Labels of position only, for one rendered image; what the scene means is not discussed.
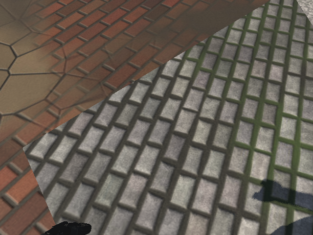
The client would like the left robot hand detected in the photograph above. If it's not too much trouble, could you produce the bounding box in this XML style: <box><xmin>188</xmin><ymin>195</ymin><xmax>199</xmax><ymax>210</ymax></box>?
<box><xmin>40</xmin><ymin>221</ymin><xmax>92</xmax><ymax>235</ymax></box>

